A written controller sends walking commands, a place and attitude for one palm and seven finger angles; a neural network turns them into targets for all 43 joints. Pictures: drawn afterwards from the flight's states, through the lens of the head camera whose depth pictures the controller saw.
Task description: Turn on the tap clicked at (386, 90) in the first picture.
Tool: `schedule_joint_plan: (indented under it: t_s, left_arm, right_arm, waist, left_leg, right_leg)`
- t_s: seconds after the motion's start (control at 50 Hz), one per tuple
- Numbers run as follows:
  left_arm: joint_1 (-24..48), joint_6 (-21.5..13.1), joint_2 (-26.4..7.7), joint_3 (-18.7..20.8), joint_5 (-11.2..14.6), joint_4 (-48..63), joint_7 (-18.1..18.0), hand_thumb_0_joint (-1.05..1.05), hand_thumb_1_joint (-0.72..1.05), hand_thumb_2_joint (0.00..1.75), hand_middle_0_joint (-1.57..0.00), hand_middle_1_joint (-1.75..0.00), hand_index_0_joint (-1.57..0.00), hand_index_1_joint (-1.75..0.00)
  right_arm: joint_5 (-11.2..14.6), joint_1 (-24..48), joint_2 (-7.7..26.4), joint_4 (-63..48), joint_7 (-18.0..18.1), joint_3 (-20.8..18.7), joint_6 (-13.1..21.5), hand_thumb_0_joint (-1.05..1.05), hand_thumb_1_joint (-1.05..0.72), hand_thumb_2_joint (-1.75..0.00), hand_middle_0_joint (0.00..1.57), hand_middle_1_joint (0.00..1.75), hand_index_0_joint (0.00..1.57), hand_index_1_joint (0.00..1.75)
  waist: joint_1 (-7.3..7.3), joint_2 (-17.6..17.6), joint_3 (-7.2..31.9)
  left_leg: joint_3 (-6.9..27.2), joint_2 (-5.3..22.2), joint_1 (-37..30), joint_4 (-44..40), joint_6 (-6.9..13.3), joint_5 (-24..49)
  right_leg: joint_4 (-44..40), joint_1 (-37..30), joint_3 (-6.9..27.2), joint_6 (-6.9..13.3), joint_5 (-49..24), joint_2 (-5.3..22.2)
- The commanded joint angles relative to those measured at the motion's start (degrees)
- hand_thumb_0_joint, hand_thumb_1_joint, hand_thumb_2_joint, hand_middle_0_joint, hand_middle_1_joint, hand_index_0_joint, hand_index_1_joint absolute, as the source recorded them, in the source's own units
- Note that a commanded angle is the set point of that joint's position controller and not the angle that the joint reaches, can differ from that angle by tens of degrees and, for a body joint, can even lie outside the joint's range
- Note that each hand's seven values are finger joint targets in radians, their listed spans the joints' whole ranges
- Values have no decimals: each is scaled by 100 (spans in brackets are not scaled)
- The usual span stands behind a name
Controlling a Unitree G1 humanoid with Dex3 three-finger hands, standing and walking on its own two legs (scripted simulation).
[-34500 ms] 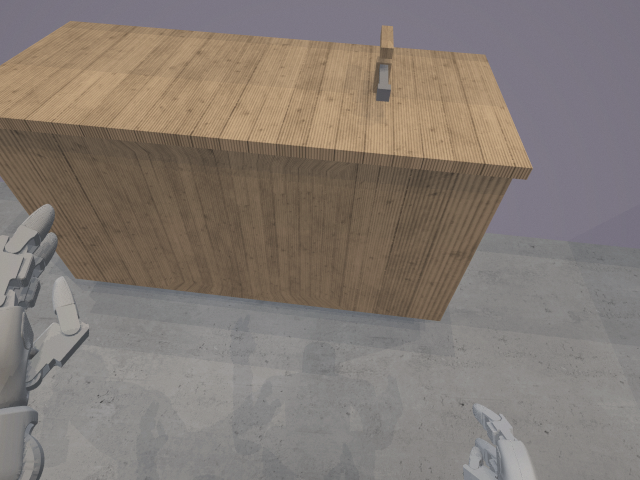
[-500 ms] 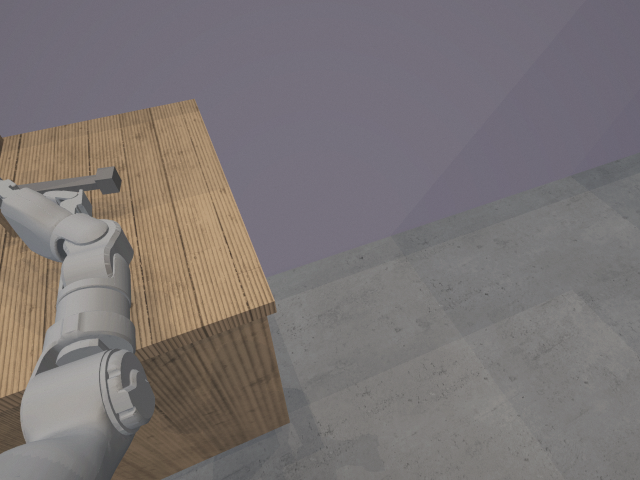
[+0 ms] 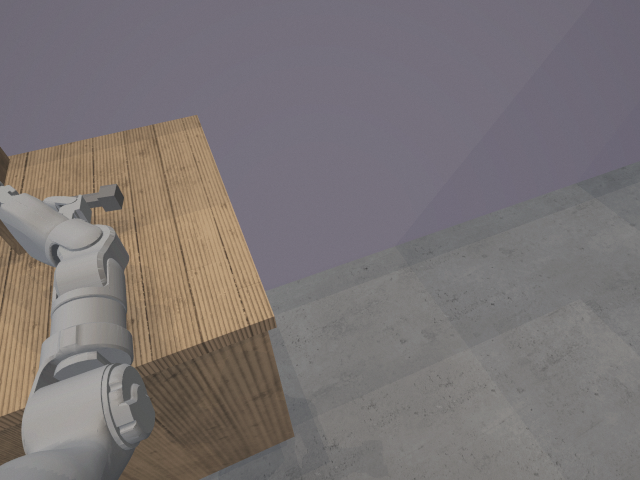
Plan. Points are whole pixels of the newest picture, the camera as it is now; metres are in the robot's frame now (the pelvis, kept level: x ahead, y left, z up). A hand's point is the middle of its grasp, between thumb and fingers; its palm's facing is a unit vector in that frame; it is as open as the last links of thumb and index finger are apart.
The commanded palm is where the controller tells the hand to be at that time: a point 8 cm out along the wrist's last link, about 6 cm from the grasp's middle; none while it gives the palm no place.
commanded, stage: lift the hand up off the lever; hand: left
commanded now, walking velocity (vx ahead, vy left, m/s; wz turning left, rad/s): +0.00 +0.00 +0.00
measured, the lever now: (111, 197) +0.51 +0.31 +0.09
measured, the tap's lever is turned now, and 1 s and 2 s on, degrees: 80 80 80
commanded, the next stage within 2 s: draw the hand back beside the body in 0.30 s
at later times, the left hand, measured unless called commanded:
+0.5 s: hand (103, 198) +0.43 +0.26 +0.16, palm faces +0.70 -0.70 -0.12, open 7.8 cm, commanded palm +0.35 +0.29 +0.17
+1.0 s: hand (61, 289) +0.28 +0.25 +0.17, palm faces +0.35 -0.90 -0.26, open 7.6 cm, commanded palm +0.24 +0.29 +0.18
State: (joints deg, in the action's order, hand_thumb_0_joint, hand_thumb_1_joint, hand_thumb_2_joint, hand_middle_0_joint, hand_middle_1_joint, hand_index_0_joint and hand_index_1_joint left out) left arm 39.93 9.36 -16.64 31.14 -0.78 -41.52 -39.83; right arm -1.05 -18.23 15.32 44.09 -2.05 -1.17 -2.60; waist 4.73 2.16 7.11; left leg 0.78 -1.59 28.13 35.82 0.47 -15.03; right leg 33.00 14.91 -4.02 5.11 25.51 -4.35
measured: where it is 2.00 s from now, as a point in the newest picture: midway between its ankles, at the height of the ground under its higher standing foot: outside the picture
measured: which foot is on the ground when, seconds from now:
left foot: down 0.00-1.00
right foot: down 0.00-1.00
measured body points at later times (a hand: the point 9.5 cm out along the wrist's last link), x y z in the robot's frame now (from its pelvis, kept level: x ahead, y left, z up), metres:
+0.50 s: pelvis -0.02 +0.00 +0.00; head +0.00 -0.02 +0.45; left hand +0.38 +0.29 +0.17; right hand +0.07 -0.26 -0.13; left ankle +0.03 +0.12 -0.72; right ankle -0.10 -0.05 -0.72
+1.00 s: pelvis -0.04 +0.01 +0.02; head -0.04 -0.02 +0.47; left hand +0.26 +0.29 +0.18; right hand +0.14 -0.24 -0.08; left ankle +0.03 +0.12 -0.72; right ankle -0.10 -0.05 -0.72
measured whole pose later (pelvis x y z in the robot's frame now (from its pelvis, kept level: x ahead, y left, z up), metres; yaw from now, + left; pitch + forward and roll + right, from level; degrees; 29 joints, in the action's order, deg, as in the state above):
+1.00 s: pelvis -0.04 +0.01 +0.02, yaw -2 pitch -2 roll +0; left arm 5.0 -4.5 -20.3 13.6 6.0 -7.3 -6.7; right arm 3.3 -8.2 16.4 38.3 2.5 -0.2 2.4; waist -1.8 3.7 -0.9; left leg -1.3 -0.8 14.4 24.2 1.1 -7.6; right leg 23.1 3.0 -1.6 4.8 18.1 -4.7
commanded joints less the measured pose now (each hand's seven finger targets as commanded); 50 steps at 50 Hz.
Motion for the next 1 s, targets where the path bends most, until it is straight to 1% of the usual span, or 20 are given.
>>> schedule_joint_plan:
  t_s: [0.0,0.26,0.32,0.38,0.4,0.42,0.46,0.48,0.54,0.56,0.58,0.6,0.62,0.66,0.68,0.72,0.76,0.86,0.96,0.98]
  left_arm:
    - [2381,-248,-1439,-255,-155,1723,18,0,90,90,-15,-15,-15,-15]
    - [2908,-45,-1155,-599,-202,1384,-45,0,90,90,-15,-15,-15,-15]
    - [3020,-58,-1345,-435,-225,1053,-97,0,90,90,-15,-15,-15,-15]
    - [3386,-164,-1376,-444,-293,1192,-152,0,90,90,-15,-15,-15,-15]
    - [2858,-225,-1261,-1336,-499,1661,739,0,90,90,-15,-15,-15,-15]
    - [2372,-250,-1690,-858,-339,1821,1169,0,90,90,-15,-16,-15,-16]
    - [1749,-300,-1650,-986,-122,2496,1719,0,90,90,-15,-16,-15,-16]
    - [1410,-363,-1580,-1049,40,2670,2044,0,90,90,-16,-16,-16,-16]
    - [-438,-540,-1758,-516,698,2876,2862,0,90,90,-16,-17,-16,-17]
    - [-841,-481,-1815,-274,906,3005,2931,0,90,90,-16,-18,-16,-18]
    - [-1120,-380,-1821,-115,1033,3014,2916,0,90,90,-16,-18,-16,-18]
    - [-1747,-604,-2734,-326,552,2490,3087,0,90,90,-16,-18,-16,-18]
    - [-1714,-784,-2560,-370,646,2727,3196,0,90,90,-16,-19,-16,-19]
    - [-1452,-1062,-2533,-531,669,3553,3319,0,90,90,-16,-19,-16,-19]
    - [-950,-1247,-2564,-649,653,4233,3355,0,90,90,-16,-19,-16,-19]
    - [-886,-1481,-2602,-646,583,4744,3304,0,90,90,-17,-20,-17,-20]
    - [-695,-1626,-2159,-1090,557,5029,3258,0,90,90,-17,-21,-17,-21]
    - [-1494,-1714,-1553,-1462,603,4482,3228,0,90,90,-17,-22,-17,-22]
    - [-2478,-1733,-1506,-1350,688,4521,3372,0,90,90,-18,-24,-18,-24]
    - [-2468,-1765,-1632,-1253,689,4742,3397,0,90,90,-18,-24,-18,-24]
  right_arm:
    - [46,210,808,-601,66,-283,251,0,-90,-90,20,30,20,30]
    - [25,394,774,-470,144,-222,414,0,-90,-90,20,30,20,30]
    - [17,376,782,-462,144,-207,400,0,-90,-90,20,30,20,30]
    - [-18,335,762,-454,117,-218,389,0,-90,-90,20,30,20,30]
    - [51,270,899,-579,207,-263,277,0,-90,-90,20,30,20,30]
    - [120,207,885,-735,288,-302,217,0,-90,-90,20,30,20,30]
    - [211,319,814,-981,375,-255,153,0,-90,-90,20,30,20,30]
    - [252,355,802,-1021,408,-244,106,0,-90,-90,20,30,20,30]
    - [379,587,762,-1303,532,-171,72,0,-90,-90,20,30,20,30]
    - [426,715,730,-1401,573,-142,69,0,-90,-90,20,30,20,30]
    - [460,858,700,-1426,597,-104,52,0,-90,-90,20,30,20,30]
    - [413,815,831,-1407,478,-129,59,0,-90,-90,20,30,20,30]
    - [442,870,806,-1497,441,-142,84,0,-90,-90,20,30,20,30]
    - [444,1060,825,-1577,460,-147,189,0,-90,-90,20,30,20,30]
    - [465,1176,804,-1605,463,-147,269,0,-90,-90,20,30,20,30]
    - [433,1209,800,-1582,448,-151,472,0,-90,-90,20,30,20,30]
    - [417,1251,772,-1549,456,-155,665,0,-90,-90,20,30,20,30]
    - [420,1268,784,-1370,508,-181,831,0,-90,-90,20,30,20,30]
    - [446,1494,717,-1458,484,-131,730,0,-90,-90,20,30,20,30]
    - [444,1506,712,-1463,470,-135,713,0,-90,-90,20,30,20,30]
  waist:
    - [-137,-30,1505]
    - [14,-171,1374]
    - [-3,-294,1330]
    - [-14,9,1594]
    - [86,52,1816]
    - [-136,20,2111]
    - [-319,58,2300]
    - [-331,63,2164]
    - [-609,-763,1490]
    - [-735,-877,1349]
    - [-833,-632,1113]
    - [-659,-528,237]
    - [-648,-470,80]
    - [-585,-245,15]
    - [-532,216,174]
    - [-492,516,438]
    - [-401,653,439]
    - [-387,-307,193]
    - [-559,-548,210]
    - [-587,-216,292]
  left_leg:
    - [164,109,-1738,-19,272,2260]
    - [226,68,-1688,-98,261,1737]
    - [241,44,-1477,-110,270,1501]
    - [253,44,-1612,-57,244,1651]
    - [148,65,-1945,-67,226,1992]
    - [94,77,-2116,-64,254,2281]
    - [26,64,-2265,-144,267,2644]
    - [14,72,-2231,-196,255,2617]
    - [-104,87,-1733,-423,261,2091]
    - [-137,70,-1589,-503,251,1847]
    - [-163,54,-1546,-584,239,1652]
    - [-165,152,-1515,-758,218,1304]
    - [-159,168,-1509,-850,220,1136]
    - [-174,168,-1792,-859,263,1129]
    - [-210,147,-2074,-863,266,1224]
    - [-139,143,-2588,-880,267,1433]
    - [-73,169,-3011,-953,255,1368]
    - [11,191,-2956,-1127,320,830]
    - [-64,173,-2781,-1255,313,866]
    - [-63,167,-2870,-1286,285,934]
  right_leg:
    - [-380,-42,250,-634,-4114,417]
    - [-497,278,275,-617,-3441,443]
    - [-520,271,305,-642,-3300,468]
    - [-440,275,287,-604,-3336,459]
    - [-282,206,482,-533,-3849,377]
    - [-300,-117,512,-531,-4383,396]
    - [-298,-613,575,-585,-5150,412]
    - [-330,-714,582,-577,-5211,413]
    - [-444,-1148,598,-697,-5624,424]
    - [-486,-1279,591,-733,-5561,441]
    - [-582,-1252,581,-713,-5199,452]
    - [-880,-879,730,-776,-4859,591]
    - [-1003,-816,750,-755,-4443,577]
    - [-1201,-653,835,-755,-4292,549]
    - [-1268,-648,873,-748,-4258,565]
    - [-1305,-443,825,-713,-4006,453]
    - [-1389,-81,747,-606,-3287,344]
    - [-1560,-4,689,-581,-2426,277]
    - [-1580,-402,702,-620,-2596,369]
    - [-1598,-462,694,-570,-2553,363]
